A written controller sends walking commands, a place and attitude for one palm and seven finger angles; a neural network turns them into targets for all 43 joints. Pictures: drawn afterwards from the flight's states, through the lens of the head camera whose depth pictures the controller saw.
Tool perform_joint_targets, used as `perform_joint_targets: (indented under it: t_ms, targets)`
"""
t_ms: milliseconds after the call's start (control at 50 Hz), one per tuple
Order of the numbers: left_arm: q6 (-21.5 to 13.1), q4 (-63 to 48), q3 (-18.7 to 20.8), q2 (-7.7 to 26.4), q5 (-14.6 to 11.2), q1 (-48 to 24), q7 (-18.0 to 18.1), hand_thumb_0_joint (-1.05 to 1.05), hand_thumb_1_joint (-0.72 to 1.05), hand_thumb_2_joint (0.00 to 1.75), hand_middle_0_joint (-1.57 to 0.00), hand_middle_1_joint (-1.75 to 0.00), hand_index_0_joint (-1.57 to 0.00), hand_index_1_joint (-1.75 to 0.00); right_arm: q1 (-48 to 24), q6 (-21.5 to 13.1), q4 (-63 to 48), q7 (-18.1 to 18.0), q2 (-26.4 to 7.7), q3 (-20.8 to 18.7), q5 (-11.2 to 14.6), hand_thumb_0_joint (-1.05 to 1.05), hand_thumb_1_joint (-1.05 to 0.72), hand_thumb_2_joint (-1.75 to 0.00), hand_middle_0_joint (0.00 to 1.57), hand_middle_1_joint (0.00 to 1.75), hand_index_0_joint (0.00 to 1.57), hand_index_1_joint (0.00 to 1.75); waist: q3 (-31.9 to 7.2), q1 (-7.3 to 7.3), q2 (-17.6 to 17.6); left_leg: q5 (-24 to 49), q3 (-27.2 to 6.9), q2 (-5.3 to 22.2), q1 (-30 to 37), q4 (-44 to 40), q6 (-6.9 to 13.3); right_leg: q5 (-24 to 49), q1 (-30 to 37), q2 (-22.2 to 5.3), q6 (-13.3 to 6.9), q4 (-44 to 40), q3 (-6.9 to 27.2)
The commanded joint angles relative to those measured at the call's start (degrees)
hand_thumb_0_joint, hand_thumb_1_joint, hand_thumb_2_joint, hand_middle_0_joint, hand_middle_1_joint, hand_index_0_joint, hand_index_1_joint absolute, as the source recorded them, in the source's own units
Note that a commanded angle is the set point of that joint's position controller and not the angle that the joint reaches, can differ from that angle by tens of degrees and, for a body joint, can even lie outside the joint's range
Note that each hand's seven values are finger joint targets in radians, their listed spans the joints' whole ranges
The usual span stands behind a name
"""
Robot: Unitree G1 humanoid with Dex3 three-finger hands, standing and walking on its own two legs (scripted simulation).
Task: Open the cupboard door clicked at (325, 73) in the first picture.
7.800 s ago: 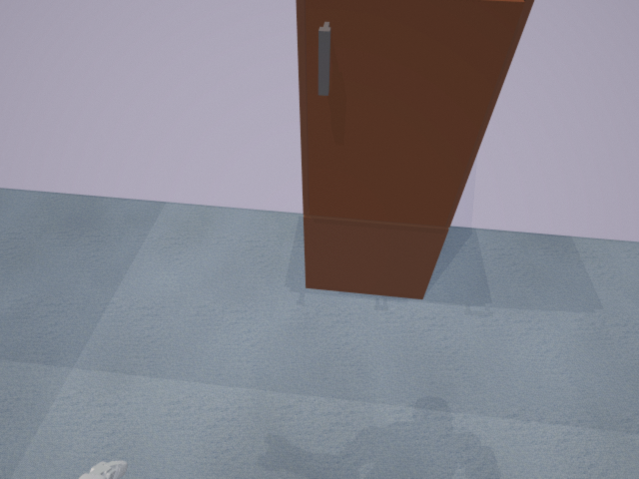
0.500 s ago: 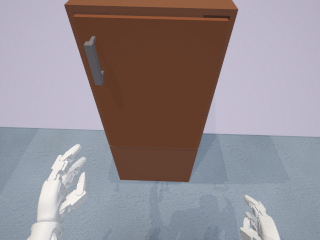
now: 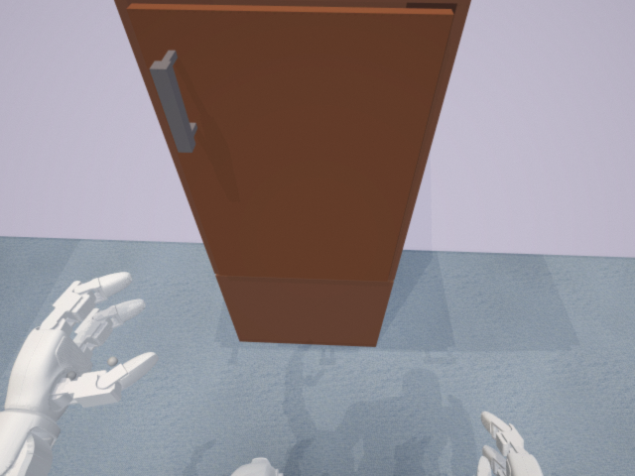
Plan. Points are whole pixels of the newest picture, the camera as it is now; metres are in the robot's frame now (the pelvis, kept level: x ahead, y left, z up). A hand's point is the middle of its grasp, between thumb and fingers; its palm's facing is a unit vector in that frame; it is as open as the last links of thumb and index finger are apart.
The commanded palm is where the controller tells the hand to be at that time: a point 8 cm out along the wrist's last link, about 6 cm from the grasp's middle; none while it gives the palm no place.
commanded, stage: raise the hand with hooked fingers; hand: left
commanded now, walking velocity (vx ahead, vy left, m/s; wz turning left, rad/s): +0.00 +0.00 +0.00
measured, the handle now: (178, 102) +0.57 +0.23 +0.18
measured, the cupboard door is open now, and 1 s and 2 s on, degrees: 0 0 0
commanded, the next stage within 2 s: move the hooked fingers beside the handle in 1.34 s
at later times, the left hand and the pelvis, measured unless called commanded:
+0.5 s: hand (42, 301) +0.26 +0.29 +0.14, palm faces +0.05 -1.00 -0.05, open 13.4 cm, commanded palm +0.23 +0.34 +0.15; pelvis +0.00 +0.04 +0.03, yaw +1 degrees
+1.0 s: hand (15, 242) +0.29 +0.30 +0.19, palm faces +0.04 -1.00 -0.06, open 13.9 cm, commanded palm +0.25 +0.34 +0.20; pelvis +0.00 +0.02 +0.04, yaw +1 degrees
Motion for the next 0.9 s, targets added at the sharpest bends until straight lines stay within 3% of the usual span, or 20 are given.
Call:
perform_joint_targets:
  t_ms: [0,40,120,160,240,280,340,380,480,600,620,660,680,800,880]
  targets:
    - [-4.48,-12.13,5.78,9.21,-1.55,-2.86,1.22,0.00,-0.01,0.51,-0.27,-0.88,-0.27,-0.88,-5.11,-4.73,-10.26,-0.33,-8.79,-4.03,0.18,0.00,-0.90,-0.90,0.20,0.30,0.20,0.30,-9.15,2.29,-4.03,11.02,-3.21,-3.09,11.83,-6.63,2.31,19.78,3.22,-2.11,5.41,-12.74,8.71]
    - [-4.75,-12.60,4.69,8.80,-0.89,-2.80,1.67,0.00,-0.06,0.49,-0.27,-0.92,-0.27,-0.92,-4.54,-5.24,-10.05,-0.27,-9.03,-4.24,0.39,0.00,-0.90,-0.90,0.20,0.30,0.20,0.30,-8.73,1.87,-2.05,10.80,-2.78,-3.04,14.49,-8.00,2.51,17.81,1.86,-1.28,4.54,-13.18,7.05]
    - [-3.77,-13.98,5.79,11.34,-0.47,-6.17,2.22,0.00,-0.15,0.45,-0.27,-0.98,-0.27,-0.98,-4.39,-5.40,-10.12,-0.65,-9.63,-4.14,0.54,0.00,-0.90,-0.90,0.20,0.30,0.20,0.30,-8.39,1.99,-0.43,9.51,-2.68,-2.97,17.34,-10.83,2.56,13.71,2.00,-0.40,2.99,-14.18,4.97]
    - [-3.39,-16.22,5.68,11.75,-0.12,-8.50,2.94,0.00,-0.20,0.43,-0.28,-1.00,-0.28,-1.00,-4.64,-5.66,-10.05,-0.82,-9.49,-3.87,0.67,0.00,-0.90,-0.90,0.20,0.30,0.20,0.30,-8.86,1.94,2.83,9.59,-3.07,-2.72,20.22,-12.42,2.44,13.46,2.17,0.00,2.37,-14.23,3.62]
    - [-1.35,-16.93,5.05,12.21,0.56,-13.77,3.87,0.00,-0.29,0.39,-0.29,-1.07,-0.29,-1.07,-5.05,-5.57,-9.69,-1.17,-9.48,-3.21,0.80,0.00,-0.90,-0.90,0.20,0.30,0.20,0.30,-7.03,1.53,4.17,7.70,-4.46,-2.18,22.91,-15.45,2.05,11.95,2.66,0.55,1.77,-15.42,2.28]
    - [0.34,-16.76,5.61,13.45,0.90,-15.75,3.95,0.00,-0.34,0.37,-0.29,-1.10,-0.29,-1.10,-5.15,-5.51,-9.76,-1.24,-9.72,-2.83,0.69,0.00,-0.90,-0.90,0.20,0.30,0.20,0.30,-6.92,2.00,5.41,7.73,-5.16,-2.15,24.17,-16.81,1.91,12.38,4.11,0.78,1.34,-16.07,2.14]
    - [3.61,-13.71,5.38,13.41,1.22,-17.85,3.50,0.00,-0.41,0.34,-0.29,-1.14,-0.29,-1.14,-5.67,-4.97,-9.81,-1.49,-9.64,-2.36,0.95,0.00,-0.90,-0.90,0.20,0.30,0.20,0.30,-5.30,1.91,2.96,5.89,-6.01,-1.79,24.72,-18.98,1.68,11.87,4.55,0.82,1.50,-17.45,1.55]
    - [5.85,-12.00,5.90,14.35,1.06,-20.32,2.74,0.00,-0.45,0.32,-0.30,-1.17,-0.30,-1.17,-5.80,-4.45,-9.77,-1.73,-9.79,-2.05,1.08,0.00,-0.90,-0.90,0.20,0.30,0.20,0.30,-4.15,1.98,2.79,5.90,-6.04,-1.98,25.32,-19.82,1.70,12.50,5.71,0.98,1.34,-18.86,1.82]
    - [9.39,-11.34,6.86,16.49,1.37,-26.52,1.41,0.00,-0.50,0.30,-0.30,-1.20,-0.30,-1.20,-6.72,-3.69,-10.20,-2.02,-9.50,-1.18,1.19,0.00,-0.90,-0.90,0.20,0.30,0.20,0.30,-5.59,2.11,3.99,8.04,-6.00,-2.08,28.44,-21.16,1.65,14.21,8.05,1.13,1.13,-20.83,1.85]
    - [10.98,-10.76,8.08,19.28,1.63,-34.10,0.50,0.00,-0.50,0.30,-0.30,-1.20,-0.30,-1.20,-7.61,-3.35,-10.08,-2.39,-9.26,-0.44,1.41,0.00,-0.90,-0.90,0.20,0.30,0.20,0.30,-5.58,1.92,5.45,7.57,-6.72,-2.14,31.48,-23.59,1.48,14.33,9.74,1.03,0.90,-23.14,1.90]
    - [11.48,-9.40,8.51,19.75,1.73,-34.32,0.40,0.00,-0.50,0.30,-0.30,-1.20,-0.30,-1.20,-7.47,-3.23,-9.86,-2.55,-9.31,-0.50,1.42,0.00,-0.90,-0.90,0.20,0.30,0.20,0.30,-5.47,1.89,3.85,6.89,-6.83,-2.09,31.40,-23.98,1.55,13.92,9.79,1.02,1.02,-23.53,1.86]
    - [12.27,-8.30,8.76,20.47,1.72,-36.14,-0.10,0.00,-0.50,0.30,-0.30,-1.20,-0.30,-1.20,-7.84,-3.15,-9.81,-2.72,-9.30,-0.42,1.61,0.00,-0.90,-0.90,0.20,0.30,0.20,0.30,-5.11,1.85,4.64,5.76,-6.79,-2.27,31.85,-24.71,1.67,13.45,9.87,0.84,1.05,-24.39,2.12]
    - [12.65,-7.53,9.19,21.35,1.58,-36.69,-0.47,0.00,-0.50,0.30,-0.30,-1.20,-0.30,-1.20,-7.71,-3.03,-9.73,-2.76,-9.37,-0.29,1.59,0.00,-0.90,-0.90,0.20,0.30,0.20,0.30,-5.14,2.13,3.43,6.69,-6.60,-2.40,31.91,-24.78,1.72,14.04,11.26,1.02,0.87,-25.11,2.23]
    - [14.21,-5.68,10.60,24.67,1.99,-42.33,-1.26,0.00,-0.50,0.30,-0.30,-1.20,-0.30,-1.20,-8.13,-3.01,-9.82,-2.79,-9.44,-0.03,1.98,0.00,-0.90,-0.90,0.20,0.30,0.20,0.30,-5.55,2.33,5.93,7.71,-6.27,-2.85,33.50,-25.93,1.84,14.63,12.78,0.74,0.67,-26.95,2.68]
    - [15.96,1.35,8.89,21.53,1.13,-37.97,-2.72,0.00,-0.50,0.30,-0.30,-1.20,-0.30,-1.20,-7.20,-2.62,-9.78,-2.45,-9.76,-0.40,2.33,0.00,-0.90,-0.90,0.20,0.30,0.20,0.30,-3.35,2.42,0.00,7.70,-5.33,-3.14,31.37,-25.72,2.26,14.73,12.81,0.61,1.00,-27.89,2.94]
